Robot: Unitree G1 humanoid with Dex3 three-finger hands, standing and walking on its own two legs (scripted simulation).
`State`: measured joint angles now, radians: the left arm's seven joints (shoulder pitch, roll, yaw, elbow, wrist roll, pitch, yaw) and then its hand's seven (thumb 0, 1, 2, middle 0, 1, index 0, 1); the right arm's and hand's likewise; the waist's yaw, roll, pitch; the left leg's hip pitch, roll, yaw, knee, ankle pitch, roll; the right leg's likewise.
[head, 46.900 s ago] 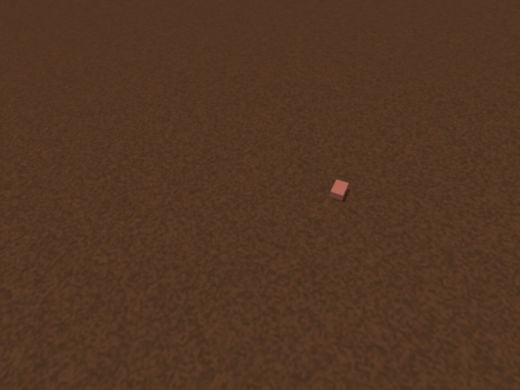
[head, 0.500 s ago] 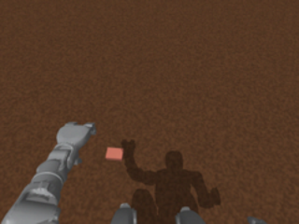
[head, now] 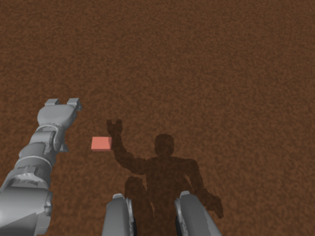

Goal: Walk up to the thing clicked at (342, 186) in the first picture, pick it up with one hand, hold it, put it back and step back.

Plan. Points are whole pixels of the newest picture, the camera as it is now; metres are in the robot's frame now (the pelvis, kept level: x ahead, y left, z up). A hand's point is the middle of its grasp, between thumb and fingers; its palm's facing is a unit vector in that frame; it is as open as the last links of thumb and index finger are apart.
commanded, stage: go down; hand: left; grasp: from above
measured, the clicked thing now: (102, 144) +0.57 +0.24 -0.60
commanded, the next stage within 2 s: approach in 1.80 s
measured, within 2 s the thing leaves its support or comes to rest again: neither
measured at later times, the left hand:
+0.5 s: hand (67, 127) +0.47 +0.25 -0.13, palm faces -0.43 +0.03 -0.90, open 14.2 cm
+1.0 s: hand (69, 125) +0.48 +0.25 -0.14, palm faces -0.43 +0.03 -0.90, open 14.1 cm
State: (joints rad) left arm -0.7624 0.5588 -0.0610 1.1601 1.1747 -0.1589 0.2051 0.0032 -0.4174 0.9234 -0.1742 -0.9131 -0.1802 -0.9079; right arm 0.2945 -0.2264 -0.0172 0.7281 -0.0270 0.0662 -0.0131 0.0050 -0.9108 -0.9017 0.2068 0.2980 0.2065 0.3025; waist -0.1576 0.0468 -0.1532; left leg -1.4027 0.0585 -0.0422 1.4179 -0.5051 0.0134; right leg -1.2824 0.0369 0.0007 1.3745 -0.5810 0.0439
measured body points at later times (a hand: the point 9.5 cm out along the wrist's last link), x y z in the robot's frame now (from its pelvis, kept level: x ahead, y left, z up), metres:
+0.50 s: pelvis +0.00 +0.00 -0.03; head +0.18 +0.04 +0.38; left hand +0.49 +0.25 -0.08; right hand +0.03 -0.26 -0.15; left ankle +0.07 +0.11 -0.59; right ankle +0.03 -0.15 -0.58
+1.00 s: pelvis -0.01 +0.00 -0.05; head +0.18 +0.05 +0.36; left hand +0.50 +0.25 -0.09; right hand +0.01 -0.27 -0.16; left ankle +0.07 +0.11 -0.59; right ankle +0.03 -0.15 -0.59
